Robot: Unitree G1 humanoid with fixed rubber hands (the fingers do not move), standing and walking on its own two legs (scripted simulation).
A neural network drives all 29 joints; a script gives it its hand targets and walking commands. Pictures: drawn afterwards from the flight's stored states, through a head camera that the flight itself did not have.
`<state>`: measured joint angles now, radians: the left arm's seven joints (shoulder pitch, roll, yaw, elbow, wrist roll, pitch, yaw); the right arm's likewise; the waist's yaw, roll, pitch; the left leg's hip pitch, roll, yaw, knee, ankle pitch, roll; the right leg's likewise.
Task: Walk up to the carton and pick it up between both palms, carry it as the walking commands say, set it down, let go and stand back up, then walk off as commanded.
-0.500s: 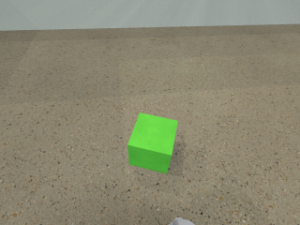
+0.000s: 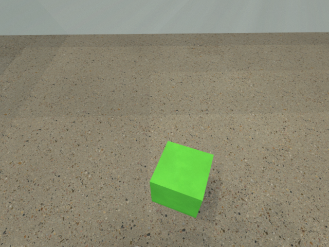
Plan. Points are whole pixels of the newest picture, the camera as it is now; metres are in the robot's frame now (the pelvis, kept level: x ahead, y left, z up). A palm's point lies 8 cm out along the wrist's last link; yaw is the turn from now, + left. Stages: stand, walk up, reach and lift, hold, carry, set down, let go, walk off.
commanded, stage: walk up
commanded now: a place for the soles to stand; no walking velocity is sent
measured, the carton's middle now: (181, 178) +0.61 -0.04 -0.62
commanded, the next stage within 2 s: none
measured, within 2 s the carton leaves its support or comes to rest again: neither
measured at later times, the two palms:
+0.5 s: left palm (61, 226) +0.18 +0.28 -0.07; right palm out of the picture +0.14 -0.35 -0.11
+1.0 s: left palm (60, 225) +0.19 +0.29 -0.08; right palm (319, 239) +0.21 -0.34 -0.07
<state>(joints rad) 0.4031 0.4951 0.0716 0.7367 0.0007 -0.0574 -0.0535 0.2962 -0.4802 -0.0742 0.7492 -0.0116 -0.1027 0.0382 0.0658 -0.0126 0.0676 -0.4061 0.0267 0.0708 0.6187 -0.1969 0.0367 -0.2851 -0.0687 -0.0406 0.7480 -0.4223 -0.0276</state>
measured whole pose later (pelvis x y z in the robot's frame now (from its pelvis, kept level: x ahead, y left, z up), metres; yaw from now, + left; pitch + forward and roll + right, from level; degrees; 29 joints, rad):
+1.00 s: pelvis +0.08 -0.02 +0.02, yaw +3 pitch -2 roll +0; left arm 0.04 0.41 0.01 1.03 0.00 -0.01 -0.02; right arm 0.08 -0.42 0.00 1.05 0.00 -0.04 0.00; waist 0.01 -0.02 0.06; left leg -0.22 0.02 -0.03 0.49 -0.24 -0.02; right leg -0.23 -0.07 -0.08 0.49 -0.22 0.02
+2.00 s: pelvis +0.18 +0.14 +0.01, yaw -11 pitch -1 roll +1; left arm 0.17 0.45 0.05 0.77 0.02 0.00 -0.01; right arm 0.16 -0.43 -0.06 0.81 0.01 -0.01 -0.02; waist 0.02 -0.03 0.17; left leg -0.39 0.01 0.06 0.84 -0.47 0.02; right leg -0.33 0.03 0.01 0.64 -0.28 -0.06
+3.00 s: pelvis +0.16 +0.12 +0.01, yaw -22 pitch -1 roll +1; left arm 0.12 0.41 0.04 0.86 0.02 0.00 -0.03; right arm 0.18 -0.46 -0.03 0.92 -0.01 -0.06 -0.02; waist -0.01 -0.01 0.06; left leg -0.28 0.04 0.02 0.57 -0.27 -0.03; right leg -0.25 0.01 0.03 0.61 -0.34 -0.02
